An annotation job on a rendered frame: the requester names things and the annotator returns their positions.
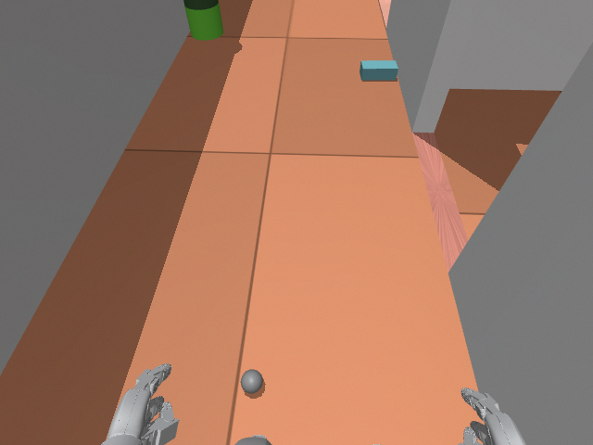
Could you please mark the potted plant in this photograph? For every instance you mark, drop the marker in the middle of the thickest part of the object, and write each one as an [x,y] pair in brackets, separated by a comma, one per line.
[204,18]

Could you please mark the left robot hand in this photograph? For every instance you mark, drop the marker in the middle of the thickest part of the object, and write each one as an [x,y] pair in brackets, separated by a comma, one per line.
[136,410]

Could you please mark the right robot hand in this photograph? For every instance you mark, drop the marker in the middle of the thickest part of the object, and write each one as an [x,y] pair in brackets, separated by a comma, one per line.
[499,428]

